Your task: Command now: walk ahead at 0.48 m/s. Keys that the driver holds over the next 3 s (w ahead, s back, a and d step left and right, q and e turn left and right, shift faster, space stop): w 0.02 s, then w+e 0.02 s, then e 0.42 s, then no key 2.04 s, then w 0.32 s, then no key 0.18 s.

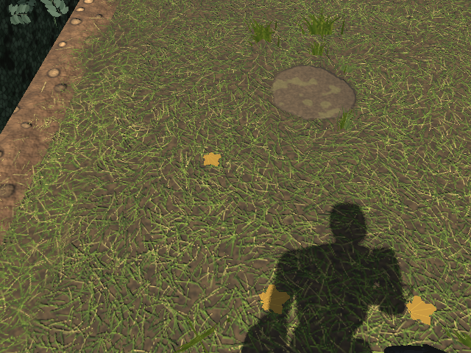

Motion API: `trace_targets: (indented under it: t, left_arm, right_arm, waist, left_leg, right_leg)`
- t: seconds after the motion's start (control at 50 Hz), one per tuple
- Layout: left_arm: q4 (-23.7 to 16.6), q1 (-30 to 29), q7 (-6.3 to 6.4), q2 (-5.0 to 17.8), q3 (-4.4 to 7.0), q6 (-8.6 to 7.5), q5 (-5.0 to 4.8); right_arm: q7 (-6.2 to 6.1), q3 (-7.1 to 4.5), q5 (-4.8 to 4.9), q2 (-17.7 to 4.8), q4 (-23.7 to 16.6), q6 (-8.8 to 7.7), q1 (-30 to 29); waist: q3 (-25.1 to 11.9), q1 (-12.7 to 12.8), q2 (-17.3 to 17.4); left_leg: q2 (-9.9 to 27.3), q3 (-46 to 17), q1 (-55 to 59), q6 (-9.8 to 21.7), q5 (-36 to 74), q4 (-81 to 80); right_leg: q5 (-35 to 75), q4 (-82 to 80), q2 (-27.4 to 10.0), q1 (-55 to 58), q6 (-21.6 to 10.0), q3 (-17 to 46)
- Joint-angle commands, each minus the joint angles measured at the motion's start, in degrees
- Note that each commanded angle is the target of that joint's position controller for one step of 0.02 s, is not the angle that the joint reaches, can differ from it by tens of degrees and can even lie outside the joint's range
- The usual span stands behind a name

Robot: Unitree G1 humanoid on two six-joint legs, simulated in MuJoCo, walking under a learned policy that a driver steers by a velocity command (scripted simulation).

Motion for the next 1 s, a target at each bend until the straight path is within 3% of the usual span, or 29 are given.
trace_targets:
  t: [0.02, 0.04, 0.06, 0.08, 0.12, 0.14, 0.18, 0.22, 0.28, 0.38, 0.46, 0.48, 0.5, 0.52, 0.54, 0.56, 0.58, 0.6, 0.62, 0.68, 0.76, 0.82, 0.88, 0.9, 0.92, 0.94, 0.96, 1.0]
  left_arm:
    - [-3.92, 7.13, -0.62, 1.29, 0.39, -0.2, -1.6]
    - [-4.03, 1.86, -0.28, 7.64, 1.87, 0.1, -0.4]
    - [-5.79, -3.52, -0.41, 8.06, 2.2, -0.14, -0.49]
    - [-5.83, -5.16, -0.36, 6.84, 2.11, -0.23, -0.51]
    - [-4.83, -3.07, -0.55, 4.77, 2.11, 1.43, 0.55]
    - [-4.79, -2.63, -0.68, 3.94, 2.24, 2.25, 0.64]
    - [-5.68, -3.79, -0.87, 3.64, 2.61, 3.34, 0.48]
    - [-7.32, -7.34, -1.1, 3.66, 2.7, 3.98, 0.46]
    - [-10.12, -13.91, -1.63, 2.7, 2.06, 4.08, 0.33]
    - [-12.93, -18.75, -1.68, 3.1, 1.66, 4.39, 0.88]
    - [-13.48, -15.76, -1.45, 4.89, 2.61, 4.01, 1.25]
    - [-12.67, -12.0, -1.18, 5.31, 2.99, 3.3, 1.42]
    - [-12.51, -7.51, -0.5, 10.69, 4.5, 2.5, 1.73]
    - [-13.43, -8.39, 0.11, 16.53, 6.15, 3.21, 0.67]
    - [-12.73, -6.68, 0.23, 13.1, 5.44, 3.9, -1.7]
    - [-13.1, -10.43, 0.6, 11.3, 5.02, 4.43, -0.93]
    - [-13.44, -14.06, 0.9, 8.41, 4.12, 4.92, -0.4]
    - [-13.97, -16.71, 1.23, 6.89, 3.63, 5.07, -0.47]
    - [-14.25, -18.37, 1.39, 5.82, 3.24, 4.99, -0.16]
    - [-13.38, -17.54, 0.91, 6.94, 3.2, 4.0, 0.5]
    - [-12.11, -16.94, 0.65, 8.07, 3.15, 4.3, 0.87]
    - [-11.4, -17.37, 0.6, 8.68, 3.2, 5.05, 0.95]
    - [-10.27, -17.74, 0.99, 8.29, 3.0, 5.73, 0.06]
    - [-9.69, -16.17, 0.95, 6.75, 2.65, 5.67, -0.13]
    - [-9.46, -13.93, 0.71, 4.45, 2.14, 5.51, -0.9]
    - [-9.51, -16.49, 0.45, 4.0, 2.11, 5.46, -1.25]
    - [-8.68, -16.89, 0.25, 4.29, 1.95, 5.27, -0.46]
    - [-6.91, -15.4, 0.12, 5.45, 2.14, 4.74, -0.15]
  right_arm:
    - [-1.2, -4.94, -1.78, -16.5, 5.14, -0.12, 28.34]
    - [-0.61, -4.77, 0.79, -13.46, 4.66, 0.29, 23.1]
    - [-0.61, -3.63, 1.3, -9.51, 3.23, -0.05, 16.25]
    - [-0.42, -2.8, 1.03, -6.41, 3.13, -0.86, 13.76]
    - [-0.9, -1.63, 0.92, -3.06, 4.75, -2.06, 14.74]
    - [-1.01, -1.4, 0.83, -2.81, 5.41, -2.6, 16.24]
    - [-1.29, -1.62, 0.97, -4.8, 5.77, -3.17, 17.64]
    - [-1.76, -1.61, 0.91, -5.75, 5.46, -2.78, 17.99]
    - [-2.64, -1.2, 1.13, -5.33, 5.17, -1.69, 18.13]
    - [-3.76, -1.81, 1.15, -6.94, 5.82, -0.06, 21.67]
    - [-4.28, -2.91, 0.99, -8.25, 5.14, 1.58, 21.11]
    - [-4.16, -3.19, 0.96, -8.58, 5.12, 1.96, 21.22]
    - [-3.88, -3.28, 1.08, -8.61, 3.75, 1.98, 22.65]
    - [-3.36, -1.95, 2.03, -2.89, 0.9, 2.49, 24.56]
    - [-3.26, -2.44, 0.41, -4.96, 1.82, 3.73, 21.87]
    - [-3.22, -2.59, 0.88, -4.68, 0.85, 4.09, 18.8]
    - [-3.27, -2.62, 0.84, -4.53, 0.93, 3.97, 17.11]
    - [-3.33, -2.96, 0.2, -5.28, 1.0, 4.09, 16.53]
    - [-3.21, -2.95, -0.34, -4.93, 1.85, 4.62, 18.61]
    - [-3.07, -2.58, 0.4, -2.85, 2.96, 5.67, 20.9]
    - [-3.61, -2.35, 0.74, -2.89, 2.6, 6.53, 17.99]
    - [-3.74, -2.38, 1.07, -3.32, 2.98, 6.39, 17.7]
    - [-3.81, -1.89, 0.86, -1.77, 5.35, 5.31, 22.22]
    - [-3.88, -1.87, 0.16, -2.96, 5.6, 4.59, 22.77]
    - [-3.92, -2.04, -0.39, -5.87, 5.1, 3.82, 22.23]
    - [-3.41, -1.62, 0.49, -5.16, 5.01, 3.31, 17.76]
    - [-3.14, -0.98, 0.45, -3.29, 4.46, 2.64, 14.66]
    - [-3.11, -1.16, 0.76, -4.18, 5.47, 1.97, 16.05]
  waist:
    - [-20.44, -7.87, 12.51]
    - [-15.14, -7.93, 3.53]
    - [-5.76, -5.56, 2.04]
    - [-2.17, -4.01, -0.5]
    - [-1.56, -0.85, 0.39]
    - [-2.1, -0.3, 0.98]
    - [-2.7, 0.72, 2.16]
    - [-2.56, 0.72, 3.44]
    - [-2.0, -0.5, 4.98]
    - [-3.63, -3.06, 5.01]
    - [-4.43, -2.12, 4.73]
    - [-6.25, 0.08, 1.88]
    - [-10.96, 1.95, -5.94]
    - [-15.34, -0.24, -16.47]
    - [-17.49, 0.9, -4.98]
    - [-10.43, 0.12, -5.0]
    - [-5.25, -1.43, -2.13]
    - [-3.57, -2.56, -2.75]
    - [-4.36, -3.72, -3.82]
    - [-7.53, -4.31, -3.24]
    - [-7.11, -2.6, -6.7]
    - [-5.83, -2.05, -7.46]
    - [-4.27, -4.21, -4.5]
    - [-3.32, -3.61, -1.44]
    - [-3.72, -1.62, 4.32]
    - [0.25, -0.37, 8.77]
    - [0.57, 0.34, 7.5]
    - [-0.93, -0.08, 6.75]
  left_leg:
    - [26.87, -45.73, 46.99, 13.54, -14.5, -10.68]
    - [24.11, -46.38, 40.32, 12.15, -23.14, -15.9]
    - [22.71, -34.95, 29.71, 10.02, -15.91, -17.51]
    - [20.45, -27.39, 22.36, 8.48, -1.0, -18.62]
    - [16.92, -14.99, 15.13, 5.14, 21.17, -18.03]
    - [16.5, -11.59, 14.12, 4.52, 29.24, -17.24]
    - [15.69, -6.67, 14.6, 3.95, 38.06, -16.43]
    - [14.57, -2.65, 15.47, 3.04, 39.75, -16.03]
    - [12.43, 2.36, 15.89, 1.29, 38.78, -14.84]
    - [15.0, 3.78, 22.69, 1.46, 38.73, -9.25]
    - [17.1, 3.51, 24.61, 1.24, 40.29, 3.09]
    - [15.9, 4.39, 22.56, -0.41, 37.0, 11.24]
    - [12.1, 5.88, 14.72, -3.75, 19.6, 25.61]
    - [-1.41, 4.76, -2.1, -6.59, -32.15, 42.92]
    - [2.23, -6.23, -0.58, -6.96, -31.52, 44.0]
    - [2.61, -6.35, -3.35, -7.18, -28.31, 44.23]
    - [3.98, -6.94, -3.75, -7.37, -23.92, 40.02]
    - [4.61, -7.02, -2.48, -7.58, -20.63, 36.42]
    - [4.15, -6.32, 0.46, -7.81, -18.45, 34.81]
    - [3.04, -5.97, 4.07, -8.39, -17.74, 27.74]
    - [2.85, -5.7, 7.32, -8.23, -17.72, 16.32]
    - [2.05, -5.16, 10.07, -7.57, -17.69, 9.63]
    - [1.83, -4.64, 18.59, -5.79, -9.05, -6.98]
    - [5.64, -9.62, 20.77, -4.83, -7.98, -12.35]
    - [13.17, -19.16, 19.64, -2.72, -12.5, -16.5]
    - [15.35, -21.4, 7.68, -1.25, -15.33, -18.87]
    - [13.63, -19.42, 4.59, -2.6, -16.44, -19.49]
    - [9.96, -15.72, 5.62, -4.83, -15.81, -18.9]
  right_leg:
    - [-3.0, 52.62, 2.23, -38.56, -1.11, 0.02]
    - [1.04, 55.66, -0.8, -43.71, -2.55, 5.99]
    - [7.29, 53.0, -3.57, -43.65, -2.65, 5.49]
    - [9.89, 50.27, -5.17, -40.23, -2.4, 5.21]
    - [9.52, 46.24, -6.4, -32.89, -1.07, 5.09]
    - [9.16, 45.31, -5.87, -31.27, -0.65, 4.47]
    - [11.18, 43.39, -5.05, -32.92, -0.03, 3.19]
    - [15.16, 39.17, -5.22, -36.01, 0.51, 1.75]
    - [21.43, 27.37, -5.06, -35.84, 1.01, -1.26]
    - [21.57, 17.25, -3.52, -33.8, -0.17, -4.37]
    - [12.76, 10.85, -1.25, -29.42, -3.46, -4.97]
    - [19.16, 4.43, -1.1, -23.75, -4.8, -3.51]
    - [42.56, 0.93, -9.87, -13.7, -8.27, 8.21]
    - [68.95, 0.13, -27.03, -4.03, -21.56, 29.01]
    - [59.46, -1.68, -26.03, -8.28, -21.99, 26.59]
    - [49.39, -4.26, -23.58, -13.83, -20.65, 22.85]
    - [41.59, -7.02, -20.15, -18.6, -17.1, 19.01]
    - [38.03, -8.25, -17.3, -21.05, -14.37, 16.0]
    - [39.32, -8.33, -14.94, -22.75, -13.09, 12.87]
    - [41.41, -7.63, -13.33, -21.46, -11.76, 9.9]
    - [23.27, -10.04, -12.84, -21.96, -10.16, 11.35]
    - [12.53, -11.28, -13.25, -23.16, -9.46, 13.85]
    - [7.85, -9.74, -12.28, -26.81, -5.75, 13.98]
    - [6.54, -8.2, -10.78, -28.8, -2.77, 13.3]
    - [7.46, -4.48, -6.82, -29.45, -0.19, 9.31]
    - [13.42, -3.21, -2.51, -22.48, 0.83, 4.66]
    - [17.53, -2.94, -3.57, -16.93, 0.93, 5.2]
    - [21.25, -3.9, -5.08, -12.9, 0.77, 6.29]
